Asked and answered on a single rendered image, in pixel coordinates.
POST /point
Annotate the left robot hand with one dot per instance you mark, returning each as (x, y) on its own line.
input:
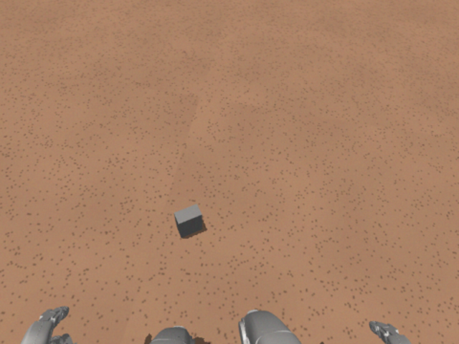
(40, 332)

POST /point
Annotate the carton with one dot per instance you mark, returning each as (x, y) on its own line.
(188, 220)

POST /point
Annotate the right robot hand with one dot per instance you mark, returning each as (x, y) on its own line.
(388, 333)

